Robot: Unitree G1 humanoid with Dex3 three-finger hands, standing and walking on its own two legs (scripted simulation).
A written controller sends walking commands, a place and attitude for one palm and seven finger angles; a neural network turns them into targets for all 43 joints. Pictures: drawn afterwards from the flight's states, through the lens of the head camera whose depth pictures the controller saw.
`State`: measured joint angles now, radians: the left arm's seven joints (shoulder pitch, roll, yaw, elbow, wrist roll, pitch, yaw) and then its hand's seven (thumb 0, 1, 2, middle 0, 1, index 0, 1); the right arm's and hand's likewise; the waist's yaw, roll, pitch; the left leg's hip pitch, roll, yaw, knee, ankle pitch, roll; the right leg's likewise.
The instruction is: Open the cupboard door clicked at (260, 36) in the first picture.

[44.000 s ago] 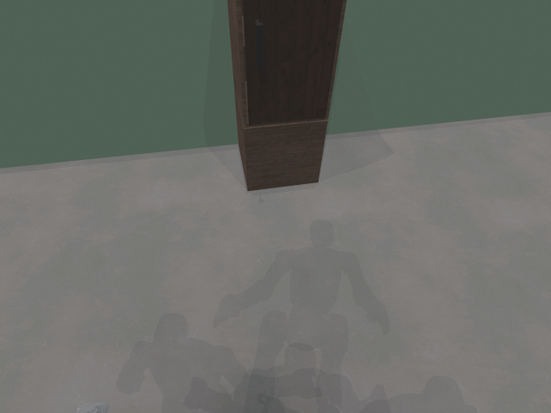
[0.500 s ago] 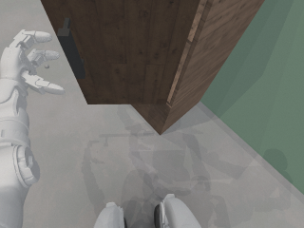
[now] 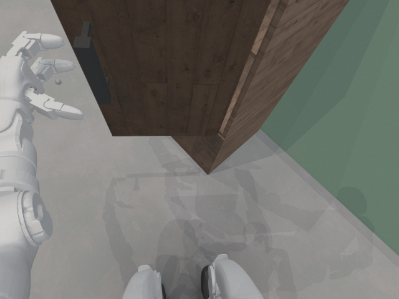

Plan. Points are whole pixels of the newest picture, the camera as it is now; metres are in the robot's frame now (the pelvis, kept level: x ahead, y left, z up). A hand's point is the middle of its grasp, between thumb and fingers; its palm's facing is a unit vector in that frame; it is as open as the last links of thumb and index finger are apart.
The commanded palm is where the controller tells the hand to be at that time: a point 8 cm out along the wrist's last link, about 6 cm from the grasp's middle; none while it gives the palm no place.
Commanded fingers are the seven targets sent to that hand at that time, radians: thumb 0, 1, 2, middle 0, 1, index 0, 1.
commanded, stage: move the hooked fingers beside the handle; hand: left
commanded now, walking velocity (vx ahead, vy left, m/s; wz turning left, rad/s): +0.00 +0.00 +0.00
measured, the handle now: (96, 66) +0.55 +0.16 +0.06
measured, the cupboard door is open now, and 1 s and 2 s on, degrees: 51 51 50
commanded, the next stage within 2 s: slide the fingers in behind the handle in 0.44 s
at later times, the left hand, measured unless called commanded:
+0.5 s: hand (66, 82) +0.50 +0.21 +0.07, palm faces -0.03 -1.00 -0.02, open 14.0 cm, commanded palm +0.49 +0.25 +0.07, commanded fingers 0.00 -0.50 0.30 -0.30 -1.20 -0.30 -1.20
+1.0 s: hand (76, 83) +0.50 +0.19 +0.07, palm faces -0.03 -1.00 -0.01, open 14.0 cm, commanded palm +0.49 +0.23 +0.07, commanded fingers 0.00 -0.50 0.30 -0.30 -1.20 -0.30 -1.20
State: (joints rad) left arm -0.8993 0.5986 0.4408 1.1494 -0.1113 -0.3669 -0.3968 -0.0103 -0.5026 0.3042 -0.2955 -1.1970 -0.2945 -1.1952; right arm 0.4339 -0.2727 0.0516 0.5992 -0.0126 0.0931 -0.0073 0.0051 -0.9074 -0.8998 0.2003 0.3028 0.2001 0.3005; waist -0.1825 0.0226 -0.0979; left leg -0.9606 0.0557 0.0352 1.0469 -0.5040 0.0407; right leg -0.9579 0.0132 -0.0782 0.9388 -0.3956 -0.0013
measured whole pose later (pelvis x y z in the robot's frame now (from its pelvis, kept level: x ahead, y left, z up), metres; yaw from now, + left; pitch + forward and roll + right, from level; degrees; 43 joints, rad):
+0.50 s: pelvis -0.01 -0.01 +0.00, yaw +1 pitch +23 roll -3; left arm -0.93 0.58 0.42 1.19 -0.09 -0.38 -0.36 -0.01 -0.50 0.30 -0.30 -1.20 -0.30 -1.20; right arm 0.39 -0.27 0.06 0.59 -0.01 0.09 -0.01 0.00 -0.91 -0.90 0.20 0.30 0.20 0.30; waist -0.18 0.03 -0.10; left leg -0.97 0.05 0.03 1.07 -0.51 0.03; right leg -0.97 0.01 -0.09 0.97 -0.41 -0.01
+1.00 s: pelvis -0.01 -0.01 -0.01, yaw +1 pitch +23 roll -3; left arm -0.95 0.55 0.38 1.20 -0.10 -0.39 -0.31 -0.01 -0.50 0.30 -0.30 -1.20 -0.30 -1.21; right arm 0.40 -0.27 0.05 0.61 -0.01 0.06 -0.01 0.00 -0.91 -0.90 0.20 0.30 0.20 0.30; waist -0.18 0.02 -0.10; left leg -0.98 0.05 0.02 1.07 -0.50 0.03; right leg -0.98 0.01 -0.09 0.98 -0.40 -0.02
